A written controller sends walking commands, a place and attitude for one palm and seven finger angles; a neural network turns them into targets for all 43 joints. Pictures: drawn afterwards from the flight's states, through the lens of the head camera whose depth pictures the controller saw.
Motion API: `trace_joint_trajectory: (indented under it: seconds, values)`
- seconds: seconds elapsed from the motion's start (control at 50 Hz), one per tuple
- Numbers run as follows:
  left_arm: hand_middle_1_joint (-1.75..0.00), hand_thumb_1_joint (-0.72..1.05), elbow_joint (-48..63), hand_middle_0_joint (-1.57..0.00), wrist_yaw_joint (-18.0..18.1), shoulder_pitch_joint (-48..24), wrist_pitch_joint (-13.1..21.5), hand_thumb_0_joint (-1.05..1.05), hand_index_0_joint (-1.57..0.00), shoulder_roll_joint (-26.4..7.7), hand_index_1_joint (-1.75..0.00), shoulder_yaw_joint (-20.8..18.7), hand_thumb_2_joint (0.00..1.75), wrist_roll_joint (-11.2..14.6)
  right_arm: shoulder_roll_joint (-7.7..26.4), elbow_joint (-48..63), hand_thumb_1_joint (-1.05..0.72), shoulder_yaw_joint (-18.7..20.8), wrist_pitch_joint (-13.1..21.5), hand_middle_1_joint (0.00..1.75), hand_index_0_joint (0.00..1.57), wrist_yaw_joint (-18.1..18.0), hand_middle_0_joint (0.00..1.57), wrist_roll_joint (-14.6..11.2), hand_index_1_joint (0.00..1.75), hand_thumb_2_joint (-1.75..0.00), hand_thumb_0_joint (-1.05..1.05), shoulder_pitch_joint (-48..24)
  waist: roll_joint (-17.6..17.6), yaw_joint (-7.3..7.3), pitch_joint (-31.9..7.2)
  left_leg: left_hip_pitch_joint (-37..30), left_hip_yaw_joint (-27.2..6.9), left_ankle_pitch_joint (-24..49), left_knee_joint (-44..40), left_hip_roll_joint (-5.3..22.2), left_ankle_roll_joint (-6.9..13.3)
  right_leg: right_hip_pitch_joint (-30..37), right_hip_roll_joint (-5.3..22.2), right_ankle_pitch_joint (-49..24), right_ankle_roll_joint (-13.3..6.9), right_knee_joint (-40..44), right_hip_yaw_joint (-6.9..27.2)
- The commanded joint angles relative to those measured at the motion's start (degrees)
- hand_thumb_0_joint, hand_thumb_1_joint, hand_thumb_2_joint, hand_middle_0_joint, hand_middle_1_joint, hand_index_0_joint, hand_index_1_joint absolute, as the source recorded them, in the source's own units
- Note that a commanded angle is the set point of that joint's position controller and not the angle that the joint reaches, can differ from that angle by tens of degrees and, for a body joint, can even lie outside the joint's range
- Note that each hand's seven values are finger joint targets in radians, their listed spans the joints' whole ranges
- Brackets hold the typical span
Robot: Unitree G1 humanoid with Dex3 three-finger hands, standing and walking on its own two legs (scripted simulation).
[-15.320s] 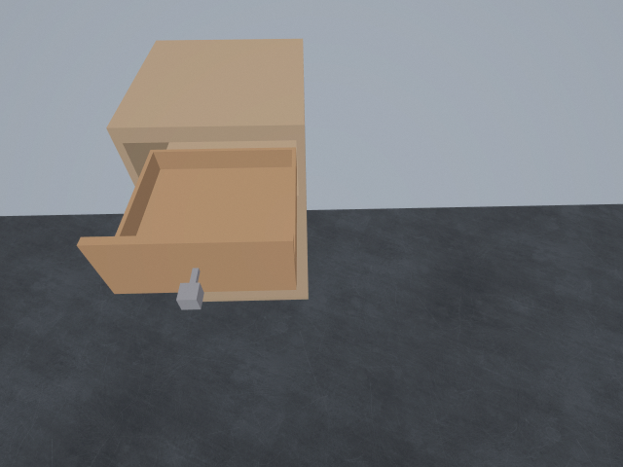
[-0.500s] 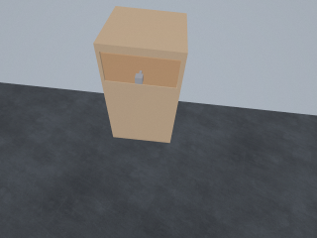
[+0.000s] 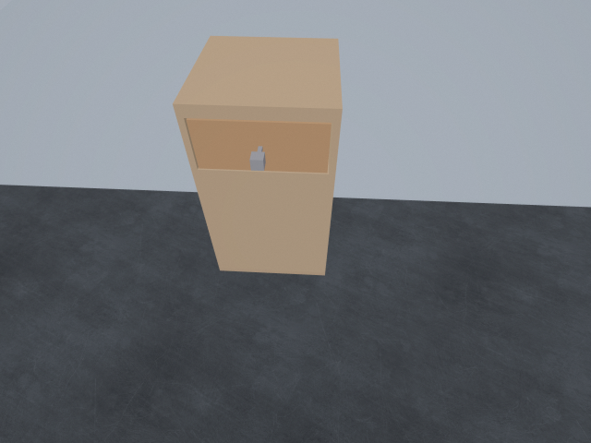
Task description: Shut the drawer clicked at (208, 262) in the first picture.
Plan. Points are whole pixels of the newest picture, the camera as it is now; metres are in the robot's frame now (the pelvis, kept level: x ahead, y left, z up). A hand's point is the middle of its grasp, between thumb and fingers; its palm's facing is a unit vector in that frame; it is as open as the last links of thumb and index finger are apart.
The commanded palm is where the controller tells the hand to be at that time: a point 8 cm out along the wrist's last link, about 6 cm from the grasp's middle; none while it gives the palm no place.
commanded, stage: let the arm hang, fingers relaxed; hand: left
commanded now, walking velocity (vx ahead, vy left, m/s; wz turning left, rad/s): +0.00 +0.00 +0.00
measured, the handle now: (258, 156) +0.84 +0.15 -0.14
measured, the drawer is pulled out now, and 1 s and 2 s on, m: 0.00 0.00 0.00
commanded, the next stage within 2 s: look to check the result in 0.24 s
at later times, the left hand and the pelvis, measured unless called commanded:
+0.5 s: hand out of the picture -0.02 +0.14 -0.17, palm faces +0.04 -0.98 -0.18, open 7.4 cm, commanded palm none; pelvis +0.01 -0.01 +0.00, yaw +0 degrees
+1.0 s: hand out of the picture +0.01 +0.14 -0.17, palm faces +0.04 -0.98 -0.18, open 7.4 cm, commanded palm none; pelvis +0.02 -0.02 +0.00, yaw -1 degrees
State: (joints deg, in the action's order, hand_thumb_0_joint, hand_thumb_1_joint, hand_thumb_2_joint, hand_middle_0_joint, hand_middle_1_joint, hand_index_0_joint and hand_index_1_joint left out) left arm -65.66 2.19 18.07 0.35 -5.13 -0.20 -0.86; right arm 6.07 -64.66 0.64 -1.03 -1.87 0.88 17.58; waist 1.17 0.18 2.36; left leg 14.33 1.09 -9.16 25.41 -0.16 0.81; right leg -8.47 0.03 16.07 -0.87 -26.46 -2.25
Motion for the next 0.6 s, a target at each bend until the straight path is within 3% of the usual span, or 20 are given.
trace_joint_trajectory:
  seconds: [0.0, 0.04, 0.1, 0.22, 0.46, 0.58]
  values:
    - [-0.30, 0.90, 0.8, -0.20, 0.4, 5.2, 0.2, 0.00, -0.20, -6.1, -0.30, -1.3, 0.90, 0.3, 3.9, 0.7, -0.90, 1.0, 0.7, 0.30, 0.20, -0.5, 0.20, 0.3, 0.30, -0.90, 0.00, 4.9, -0.2, 0.11, 5.2, -0.9, -5.1, -3.4, -5.1, 4.6, 1.5, -7.5, 4.5, 2.3, -2.3, 7.8, 4.4]
    - [-0.30, 0.90, 1.0, -0.20, 0.4, 5.1, 0.4, 0.00, -0.20, -5.8, -0.30, -1.4, 0.90, 0.3, 3.8, 0.7, -0.90, 1.0, 0.7, 0.30, 0.20, -0.5, 0.20, 0.4, 0.30, -0.90, 0.00, 5.2, -1.0, 0.18, 5.0, -1.2, -4.8, -2.8, -4.6, 4.5, 1.4, -7.7, 4.6, 2.2, -2.5, 8.0, 4.8]
    - [-0.30, 0.90, 1.0, -0.20, 0.4, 4.9, 0.3, 0.00, -0.20, -5.7, -0.30, -1.4, 0.90, 0.4, 3.6, 0.6, -0.90, 0.9, 0.8, 0.30, 0.20, -0.6, 0.20, 0.3, 0.30, -0.90, 0.00, 5.4, 0.6, 0.08, 5.3, -1.0, -4.9, -2.2, -4.7, 4.6, 1.5, -7.4, 4.4, 1.4, -2.5, 7.7, 4.8]
    - [-0.30, 0.90, 1.1, -0.20, 0.4, 4.8, 0.6, 0.00, -0.20, -6.0, -0.30, -1.5, 0.90, 0.4, 3.8, 0.5, -0.90, 1.1, 1.1, 0.30, 0.20, -0.7, 0.20, 0.2, 0.30, -0.90, 0.00, 5.6, -1.0, 0.14, 3.2, -2.9, -4.5, 1.6, -3.7, 4.9, 1.4, -5.9, 4.6, -1.9, -2.4, 7.6, 4.8]
    - [-0.30, 0.90, 0.9, -0.20, 0.5, 5.0, 0.6, 0.00, -0.20, -6.3, -0.30, -1.3, 0.90, 0.4, 4.5, 0.3, -0.90, 1.1, 0.8, 0.30, 0.20, -0.7, 0.20, 0.1, 0.30, -0.90, 0.00, 4.9, -0.8, 0.27, 4.6, -3.8, -3.9, 1.4, -3.5, 5.1, 1.1, -6.9, 4.4, -1.0, -2.4, 8.6, 5.3]
    - [-0.30, 0.90, 0.7, -0.20, 0.5, 4.9, 0.7, 0.00, -0.20, -6.4, -0.30, -1.4, 0.90, 0.4, 4.5, 0.2, -0.90, 1.0, 1.0, 0.30, 0.20, -0.8, 0.20, 0.0, 0.30, -0.90, 0.00, 4.2, -1.2, 0.16, 3.8, -4.6, -3.6, 3.8, -3.2, 5.3, 1.1, -5.6, 4.8, -4.1, -2.2, 8.5, 4.9]
